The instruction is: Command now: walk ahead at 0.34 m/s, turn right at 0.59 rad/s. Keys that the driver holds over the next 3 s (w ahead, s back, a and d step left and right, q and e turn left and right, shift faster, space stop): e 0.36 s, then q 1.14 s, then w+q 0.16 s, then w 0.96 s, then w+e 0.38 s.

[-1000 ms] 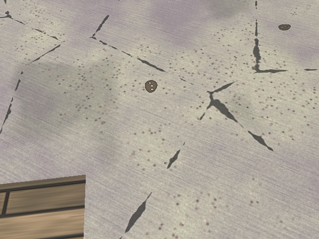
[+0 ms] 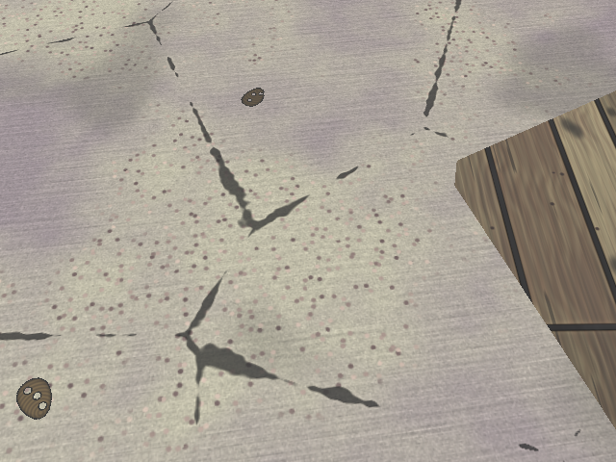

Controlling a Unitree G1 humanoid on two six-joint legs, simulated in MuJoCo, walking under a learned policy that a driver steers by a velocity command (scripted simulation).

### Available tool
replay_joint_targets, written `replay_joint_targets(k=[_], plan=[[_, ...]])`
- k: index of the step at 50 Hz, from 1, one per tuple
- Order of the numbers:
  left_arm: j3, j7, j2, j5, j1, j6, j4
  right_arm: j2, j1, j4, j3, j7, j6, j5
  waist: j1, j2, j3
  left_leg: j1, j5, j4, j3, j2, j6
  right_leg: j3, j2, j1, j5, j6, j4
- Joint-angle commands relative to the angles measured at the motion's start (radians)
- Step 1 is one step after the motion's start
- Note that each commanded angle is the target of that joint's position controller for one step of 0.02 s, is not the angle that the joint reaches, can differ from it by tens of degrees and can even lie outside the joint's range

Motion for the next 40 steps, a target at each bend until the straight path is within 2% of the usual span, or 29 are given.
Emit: replay_joint_targets(k=[1,4,7,9,11,13,14,15,16,17,18,19,20,21,22,23,24,25,27,29,30,31,32,33,34,36,37,38,40], plan=[[0.04,0.015,0.144,0.012,-0.026,-0.021,-0.078,-0.134,0.039,-0.071,-0.037,-0.009,0.004,-0.019,-0.031,-0.031,-0.135,-0.152,0.03,-0.075,-0.041,0.043,-0.036,0.321,-0.288,0.183,0.609,-0.219,-0.2],[0.051,0.038,0.175,0.001,-0.008,-0.008,-0.055,-0.078,-0.015,-0.087,-0.019,-0.015,0.026,-0.026,-0.022,-0.044,-0.136,-0.105,0.159,-0.268,-0.006,-0.01,-0.07,0.222,-0.215,0.087,0.666,-0.179,-0.183],[0.054,0.058,0.177,-0.012,0.019,0.021,-0.036,-0.059,-0.101,-0.107,-0.008,-0.005,0.032,-0.019,0.014,-0.088,-0.172,-0.019,0.366,-0.468,-0.005,-0.067,-0.07,0.206,-0.166,0.066,0.554,-0.116,-0.147],[0.053,0.063,0.175,-0.013,0.041,0.034,-0.023,-0.068,-0.152,-0.124,-0.01,0.002,0.036,-0.011,0.033,-0.102,-0.175,-0.002,0.4,-0.55,-0.024,-0.088,-0.065,0.257,-0.174,0.091,0.451,-0.094,-0.122],[0.051,0.066,0.165,-0.012,0.045,0.042,-0.018,-0.094,-0.165,-0.135,-0.02,0.005,0.037,-0.01,0.03,-0.114,-0.17,0.002,0.359,-0.617,-0.058,-0.094,-0.054,0.333,-0.187,0.139,0.368,-0.082,-0.075],[0.047,0.07,0.153,-0.01,0.018,0.045,-0.027,-0.118,-0.14,-0.135,-0.034,0.006,0.03,-0.013,0.007,-0.14,-0.158,0.032,0.325,-0.688,-0.073,-0.091,-0.029,0.408,-0.188,0.174,0.295,-0.066,-0.013],[0.043,0.071,0.14,-0.013,-0.009,0.045,-0.036,-0.12,-0.103,-0.128,-0.039,0.004,0.022,-0.017,-0.023,-0.141,-0.159,0.099,0.41,-0.77,-0.063,-0.076,-0.007,0.412,-0.159,0.165,0.243,-0.041,0.042],[0.028,0.069,0.094,-0.004,0.005,0.041,-0.048,-0.157,-0.069,-0.131,-0.047,-0.004,0.016,-0.031,-0.024,-0.079,-0.216,0.243,0.607,-0.795,-0.132,0.036,0.042,0.371,-0.099,0.119,0.111,0.001,0.172],[0.012,0.067,0.037,0.012,0.145,0.038,-0.041,-0.205,-0.068,-0.147,-0.051,-0.015,0.026,-0.052,0.049,0.15,-0.296,0.483,1.004,-0.744,-0.345,0.27,0.172,0.253,0.021,-0.067,-0.434,0.065,0.399],[0.02,0.065,0.101,-0.007,0.22,0.043,-0.038,-0.184,-0.011,-0.123,-0.056,-0.012,0.048,-0.042,0.047,0.285,-0.365,0.555,0.865,-0.792,-0.595,0.413,0.308,0.176,0.027,-0.211,-0.606,0.108,0.584],[0.044,0.069,0.183,-0.013,0.191,0.054,-0.014,-0.129,-0.041,-0.145,-0.041,-0.011,0.056,-0.023,0.028,0.165,-0.302,0.498,0.698,-0.812,-0.542,0.359,0.294,0.185,-0.028,-0.246,-0.526,0.143,0.697],[0.051,0.075,0.196,-0.013,0.12,0.071,-0.012,-0.094,-0.062,-0.148,-0.03,-0.01,0.064,-0.025,0.01,0.104,-0.246,0.428,0.595,-0.813,-0.428,0.286,0.252,0.167,-0.042,-0.254,-0.455,0.161,0.737],[0.049,0.082,0.178,-0.009,0.094,0.088,-0.006,-0.078,-0.092,-0.151,-0.02,-0.007,0.071,-0.025,0.013,0.078,-0.206,0.347,0.516,-0.835,-0.355,0.234,0.233,0.162,-0.05,-0.232,-0.419,0.173,0.742],[0.043,0.083,0.152,-0.004,0.082,0.097,-0.011,-0.077,-0.124,-0.146,-0.016,-0.005,0.077,-0.024,0.025,0.088,-0.171,0.265,0.442,-0.865,-0.313,0.202,0.229,0.161,-0.061,-0.192,-0.385,0.178,0.714],[0.029,0.08,0.108,-0.003,0.088,0.099,-0.007,-0.073,-0.147,-0.139,-0.012,-0.002,0.081,-0.028,0.042,0.109,-0.148,0.186,0.397,-0.893,-0.249,0.155,0.215,0.134,-0.065,-0.119,-0.358,0.179,0.636],[0.015,0.076,0.067,0.003,0.101,0.095,0.001,-0.051,-0.168,-0.132,-0.005,0.002,0.081,-0.029,0.056,0.126,-0.146,0.148,0.372,-0.903,-0.197,0.115,0.202,0.103,-0.077,-0.052,-0.342,0.178,0.515],[0.003,0.073,0.036,0.011,0.099,0.089,0.009,-0.042,-0.175,-0.127,-0.002,0.007,0.082,-0.026,0.053,0.146,-0.15,0.137,0.375,-0.905,-0.17,0.091,0.197,0.07,-0.086,0.004,-0.342,0.179,0.393],[-0.003,0.069,0.026,0.018,0.07,0.081,0.007,-0.059,-0.159,-0.119,-0.009,0.011,0.084,-0.018,0.032,0.166,-0.154,0.156,0.376,-0.898,-0.176,0.086,0.203,0.054,-0.088,0.035,-0.331,0.177,0.289],[0.005,0.064,0.057,0.013,0.045,0.073,0.013,-0.111,-0.112,-0.106,-0.025,0.012,0.091,-0.004,0.008,0.173,-0.169,0.201,0.342,-0.877,-0.229,0.106,0.222,0.048,-0.075,0.079,-0.235,0.167,0.141],[0.013,0.061,0.076,0.008,0.069,0.069,0.034,-0.138,-0.113,-0.108,-0.031,0.008,0.098,0.01,0.03,0.155,-0.161,0.166,0.261,-0.868,-0.265,0.108,0.206,0.027,-0.057,0.168,-0.083,0.132,-0.034],[0.018,0.062,0.094,0.012,0.061,0.068,0.031,-0.134,-0.095,-0.103,-0.03,0.005,0.099,0.017,0.031,0.14,-0.154,0.118,0.195,-0.87,-0.275,0.095,0.174,0.039,-0.069,0.222,-0.049,0.102,-0.078],[0.024,0.066,0.126,0.022,0.063,0.066,0.021,-0.12,-0.088,-0.103,-0.024,0.006,0.095,0.014,0.032,0.1,-0.158,0.046,0.133,-0.846,-0.268,0.078,0.129,0.093,-0.142,0.289,-0.021,0.063,-0.078],[0.042,0.071,0.187,0.031,0.051,0.069,0.027,-0.089,-0.085,-0.121,-0.019,0.01,0.087,0.007,0.003,-0.054,-0.14,-0.029,0.051,-0.786,-0.162,-0.007,0.078,0.156,-0.221,0.27,-0.079,0.01,-0.069],[0.042,0.069,0.16,0.033,0.05,0.069,0.034,-0.083,-0.11,-0.125,-0.018,0.009,0.083,0.007,0.018,-0.147,-0.125,-0.013,0.034,-0.682,-0.053,-0.077,0.036,0.202,-0.261,0.198,-0.155,-0.032,-0.129],[0.039,0.07,0.151,0.035,0.014,0.065,0.022,-0.088,-0.11,-0.126,-0.024,0.009,0.084,0.007,0.018,-0.195,-0.091,-0.024,0.056,-0.582,-0.007,-0.103,0.02,0.257,-0.315,0.165,-0.128,-0.058,-0.177],[0.038,0.081,0.143,0.033,-0.041,0.049,-0.002,-0.108,-0.069,-0.112,-0.041,0.005,0.098,0.007,0.02,-0.221,-0.079,-0.075,-0.069,-0.358,0.015,-0.085,0.003,0.284,-0.402,0.163,0.122,-0.108,-0.174],[0.035,0.085,0.136,0.028,-0.039,0.038,0.0,-0.111,-0.059,-0.115,-0.049,0.005,0.108,0.008,0.02,-0.196,-0.08,-0.111,-0.12,-0.249,-0.003,-0.062,-0.006,0.279,-0.432,0.182,0.27,-0.128,-0.156],[0.034,0.086,0.131,0.019,-0.051,0.033,0.004,-0.096,-0.043,-0.115,-0.049,0.005,0.118,0.012,0.01,-0.166,-0.077,-0.139,-0.132,-0.208,-0.007,-0.048,-0.016,0.246,-0.431,0.204,0.367,-0.128,-0.136],[0.038,0.083,0.135,0.005,-0.075,0.035,0.011,-0.06,-0.042,-0.123,-0.037,0.01,0.131,0.017,0.012,-0.155,-0.079,-0.131,-0.081,-0.26,0.02,-0.027,-0.03,0.16,-0.391,0.232,0.422,-0.101,-0.11]])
